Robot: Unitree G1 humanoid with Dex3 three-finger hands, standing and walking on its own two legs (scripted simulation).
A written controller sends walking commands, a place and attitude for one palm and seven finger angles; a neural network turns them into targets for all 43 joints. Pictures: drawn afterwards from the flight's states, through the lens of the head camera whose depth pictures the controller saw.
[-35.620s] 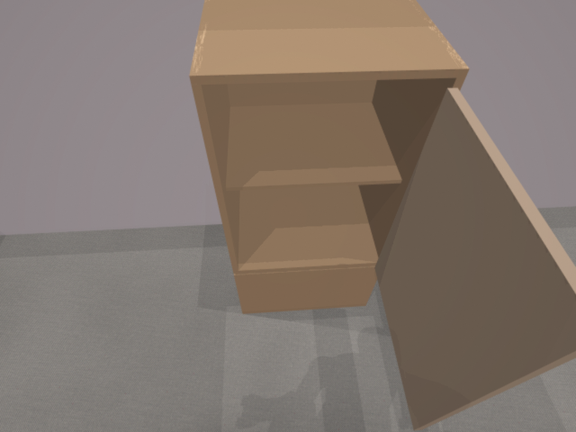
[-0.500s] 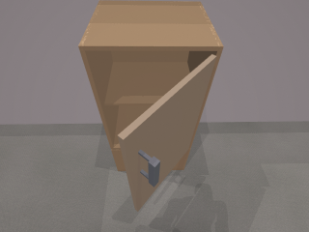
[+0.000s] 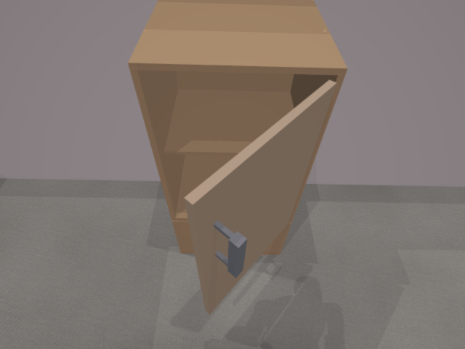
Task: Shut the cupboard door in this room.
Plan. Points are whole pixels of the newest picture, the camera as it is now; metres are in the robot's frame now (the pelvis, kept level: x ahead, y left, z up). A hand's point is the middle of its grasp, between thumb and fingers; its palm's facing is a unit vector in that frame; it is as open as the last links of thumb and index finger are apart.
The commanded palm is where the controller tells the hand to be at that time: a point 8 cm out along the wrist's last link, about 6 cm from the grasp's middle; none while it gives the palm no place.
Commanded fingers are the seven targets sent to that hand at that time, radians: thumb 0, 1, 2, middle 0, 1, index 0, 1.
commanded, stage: stand and wait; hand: left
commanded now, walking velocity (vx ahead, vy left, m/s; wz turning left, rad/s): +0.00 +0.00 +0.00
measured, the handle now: (228, 249) +0.30 +0.03 -0.02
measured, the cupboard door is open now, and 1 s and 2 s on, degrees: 49 49 49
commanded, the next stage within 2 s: turn or walk to find it in 0.10 s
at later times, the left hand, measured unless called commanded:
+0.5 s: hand out of the picture +0.02 +0.21 -0.19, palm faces +0.15 -0.96 -0.23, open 7.4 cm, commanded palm none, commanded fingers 0.00 0.90 0.90 -0.20 -0.30 -0.20 -0.30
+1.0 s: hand out of the picture -0.07 +0.12 -0.17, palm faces +0.31 -0.92 -0.23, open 7.4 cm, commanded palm none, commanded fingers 0.00 0.90 0.90 -0.20 -0.30 -0.20 -0.30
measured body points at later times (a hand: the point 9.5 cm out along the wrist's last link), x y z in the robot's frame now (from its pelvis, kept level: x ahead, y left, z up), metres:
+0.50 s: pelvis -0.01 +0.00 -0.01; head +0.03 +0.02 +0.44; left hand +0.02 +0.26 -0.17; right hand +0.04 -0.23 -0.16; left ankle -0.02 +0.13 -0.74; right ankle -0.02 -0.10 -0.73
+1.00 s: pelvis -0.03 -0.06 +0.00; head +0.00 -0.06 +0.45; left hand -0.09 +0.17 -0.15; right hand +0.11 -0.27 -0.16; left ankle -0.09 +0.09 -0.72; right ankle -0.02 -0.13 -0.74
